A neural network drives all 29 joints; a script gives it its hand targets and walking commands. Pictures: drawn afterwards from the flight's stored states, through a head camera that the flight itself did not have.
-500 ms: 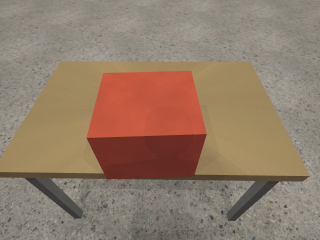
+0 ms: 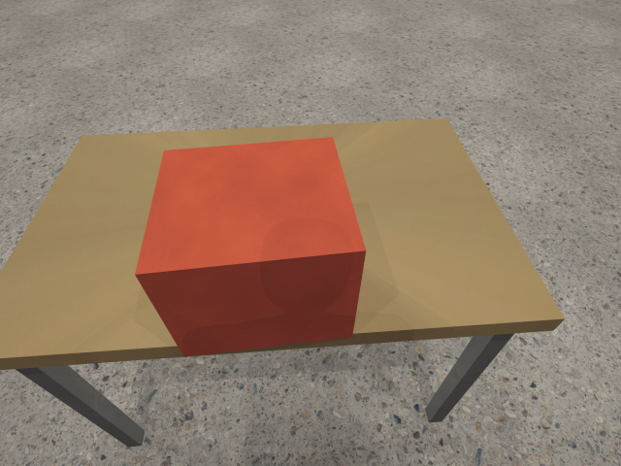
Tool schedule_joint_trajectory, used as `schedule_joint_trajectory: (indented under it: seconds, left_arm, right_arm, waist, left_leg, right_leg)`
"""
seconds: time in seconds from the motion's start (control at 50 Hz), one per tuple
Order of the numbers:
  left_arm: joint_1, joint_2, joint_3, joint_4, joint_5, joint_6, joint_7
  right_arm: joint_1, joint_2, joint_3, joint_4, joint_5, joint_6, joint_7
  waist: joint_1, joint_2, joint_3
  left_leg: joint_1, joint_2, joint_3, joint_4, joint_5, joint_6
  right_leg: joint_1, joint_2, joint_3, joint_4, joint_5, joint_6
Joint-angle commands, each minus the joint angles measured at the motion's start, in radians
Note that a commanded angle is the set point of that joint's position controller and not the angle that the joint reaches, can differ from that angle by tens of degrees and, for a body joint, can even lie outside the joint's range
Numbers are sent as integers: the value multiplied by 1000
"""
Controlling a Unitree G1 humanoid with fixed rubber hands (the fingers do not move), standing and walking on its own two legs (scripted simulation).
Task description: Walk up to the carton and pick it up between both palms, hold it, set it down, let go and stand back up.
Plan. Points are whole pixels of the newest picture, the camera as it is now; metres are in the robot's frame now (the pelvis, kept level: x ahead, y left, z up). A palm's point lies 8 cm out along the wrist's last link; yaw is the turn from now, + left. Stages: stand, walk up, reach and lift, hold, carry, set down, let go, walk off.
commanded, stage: walk up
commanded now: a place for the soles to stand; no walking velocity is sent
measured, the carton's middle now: (259, 245) +0.44 +0.08 +0.02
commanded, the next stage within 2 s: stand in 0.80 s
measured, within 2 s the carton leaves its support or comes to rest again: neither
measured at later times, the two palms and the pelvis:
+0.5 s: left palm out of the picture +0.09 +0.25 -0.11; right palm out of the picture +0.03 -0.27 -0.13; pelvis +0.01 +0.00 +0.01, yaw -4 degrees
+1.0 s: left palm out of the picture +0.08 +0.25 -0.12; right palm out of the picture -0.01 -0.27 -0.12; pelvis +0.01 +0.00 +0.01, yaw -5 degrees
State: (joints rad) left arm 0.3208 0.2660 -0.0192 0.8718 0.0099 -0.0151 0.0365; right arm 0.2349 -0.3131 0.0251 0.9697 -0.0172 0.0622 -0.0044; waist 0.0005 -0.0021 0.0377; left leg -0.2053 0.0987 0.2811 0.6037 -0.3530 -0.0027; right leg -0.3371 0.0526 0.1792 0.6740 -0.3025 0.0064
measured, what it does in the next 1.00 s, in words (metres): stands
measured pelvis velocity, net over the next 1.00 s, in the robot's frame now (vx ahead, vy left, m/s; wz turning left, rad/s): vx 0.01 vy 0.00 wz -0.09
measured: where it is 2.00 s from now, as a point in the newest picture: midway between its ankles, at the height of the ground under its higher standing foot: outside the picture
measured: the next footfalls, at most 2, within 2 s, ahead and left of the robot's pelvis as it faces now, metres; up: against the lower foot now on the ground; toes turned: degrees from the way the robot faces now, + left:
none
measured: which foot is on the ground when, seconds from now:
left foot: down 0.00-1.00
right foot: down 0.00-1.00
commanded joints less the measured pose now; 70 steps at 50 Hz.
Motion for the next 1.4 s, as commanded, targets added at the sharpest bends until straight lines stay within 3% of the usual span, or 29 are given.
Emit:
schedule_joint_trajectory:
  seconds: [0.0, 0.02, 0.06, 0.1, 0.12, 0.16, 0.22, 0.28, 0.42, 0.64, 0.76, 0.88, 0.98, 1.0, 1.02, 1.04, 1.1, 1.14, 1.18, 1.22, 1.26, 1.32, 1.38]
  left_arm:
    - [53, 210, 52, -41, -11, -6, 15]
    - [29, 202, 49, -44, -8, -4, 15]
    - [-25, 156, 34, -55, -6, -3, 8]
    - [-22, 104, 17, -53, -7, -9, -3]
    - [7, 85, 12, -47, -9, -10, -5]
    - [34, 68, 7, -31, -5, -4, 0]
    - [34, 90, 10, -9, -3, -1, 6]
    - [22, 115, 10, 7, -5, -4, 9]
    - [-15, 133, 5, 27, -6, -12, 12]
    - [-46, 143, 8, 38, -16, -5, 11]
    - [-47, 133, 6, 49, -13, -2, 8]
    - [-27, 114, 1, 64, -9, -2, 9]
    - [-25, 119, -1, 73, -7, -4, 13]
    - [-706, 202, 36, -97, -42, 204, -11]
    - [-622, 192, 20, -114, -31, 319, 3]
    - [-612, 185, 27, -183, -10, 381, 1]
    - [-524, 160, 37, -378, 20, 534, -39]
    - [-419, 146, 66, -463, 73, 599, -64]
    - [-281, 143, 99, -483, 133, 646, -95]
    - [-182, 130, 117, -479, 165, 678, -131]
    - [-153, 134, 121, -499, 174, 671, -158]
    - [-243, 156, 116, -558, 166, 592, -148]
    - [-373, 178, 104, -596, 138, 494, -108]
  right_arm:
    - [37, -71, -12, -58, 5, -10, 4]
    - [65, -62, -7, -52, 9, -19, 4]
    - [102, -78, -3, -35, 18, -42, -2]
    - [82, -122, -12, -24, 17, -54, -14]
    - [53, -139, -15, -26, 11, -54, -19]
    - [2, -143, -17, -33, 11, -46, -18]
    - [-26, -120, -10, -34, 13, -37, -12]
    - [-3, -105, -10, -21, 14, -34, -7]
    - [43, -107, -17, 10, 16, -27, -6]
    - [69, -106, -18, 30, 14, -24, -12]
    - [90, -107, -15, 45, 17, -36, -15]
    - [70, -121, -17, 45, 15, -38, -16]
    - [62, -120, -20, 41, 13, -32, -16]
    - [-606, -60, -174, -96, -102, -138, 51]
    - [-476, -102, -210, -58, -129, -133, 98]
    - [-440, -122, -211, -98, -126, -124, 120]
    - [-290, -109, -213, -232, -47, -50, 107]
    - [-173, -104, -197, -228, 24, -15, 81]
    - [-89, -130, -179, -159, 82, 21, 53]
    - [-70, -143, -134, -134, 142, 59, 31]
    - [-94, -136, -97, -182, 163, 77, 8]
    - [-169, -85, -100, -266, 117, 51, -7]
    - [-227, -16, -117, -344, 62, -2, 13]
  waist:
    - [-6, -116, 48]
    - [-23, -148, 11]
    - [-49, -148, -69]
    - [-31, -96, -128]
    - [-8, -62, -137]
    - [17, 5, -83]
    - [25, 74, 0]
    - [13, 72, 43]
    - [-8, -15, 12]
    - [-20, -102, -23]
    - [-13, -65, -6]
    - [4, 19, 13]
    - [1, 28, 25]
    - [3, 28, 91]
    - [-13, -5, 141]
    - [-7, -29, 106]
    - [-7, -43, -173]
    - [-24, -3, -289]
    - [-46, 30, -338]
    - [-58, 3, -298]
    - [-64, -38, -199]
    - [-61, -51, -56]
    - [-45, -6, 10]
  left_leg:
    - [6, -52, -188, -22, -128, 29]
    - [19, -42, -204, -64, -81, 33]
    - [113, 3, -230, -160, 58, 50]
    - [176, 64, -261, -207, 217, 73]
    - [181, 96, -268, -214, 260, 90]
    - [112, 131, -275, -243, 213, 115]
    - [62, 103, -239, -257, 216, 101]
    - [62, 73, -203, -235, 217, 81]
    - [124, 43, -197, -203, 159, 67]
    - [164, -2, -206, -175, 40, 51]
    - [141, 27, -219, -218, 57, 60]
    - [94, 79, -219, -262, 76, 85]
    - [91, 80, -197, -242, 111, 88]
    - [-347, -15, -214, -21, -78, 15]
    - [-353, -1, -195, 1, -204, 3]
    - [-308, -5, -182, -2, -213, -11]
    - [-96, -12, -168, 105, -24, -56]
    - [-41, -21, -166, 157, 94, -73]
    - [78, -30, -184, 194, 327, -94]
    - [146, -45, -201, 181, 404, -96]
    - [110, -61, -202, 125, 313, -77]
    - [-17, -77, -191, 61, 165, -40]
    - [-94, -69, -177, 40, 76, -16]
  right_leg:
    - [-124, -179, 416, -343, 34, -153]
    - [-85, -171, 380, -321, 61, -146]
    - [-56, -105, 242, -233, 182, -101]
    - [-22, -45, 133, -121, 310, -59]
    - [-20, -26, 85, -85, 289, -44]
    - [-2, -21, 44, -71, 193, -34]
    - [-9, -41, 54, -90, 239, -32]
    - [-28, -56, 74, -113, 311, -39]
    - [-41, -67, 136, -163, 340, -53]
    - [-81, -87, 236, -282, 149, -65]
    - [-80, -56, 185, -236, 157, -53]
    - [-51, -29, 102, -144, 198, -40]
    - [-56, -39, 93, -132, 252, -39]
    - [-115, -42, -159, -2, -107, -42]
    - [-86, -57, -209, 18, -187, -53]
    - [-71, -72, -217, -2, -166, -55]
    - [-46, -82, -182, 8, 53, -50]
    - [8, -63, -209, 52, 237, -42]
    - [44, -41, -226, 67, 435, -43]
    - [64, -28, -227, 16, 498, -41]
    - [93, -31, -215, -50, 500, -37]
    - [70, -42, -193, -97, 394, -29]
    - [-9, -57, -175, -114, 247, -25]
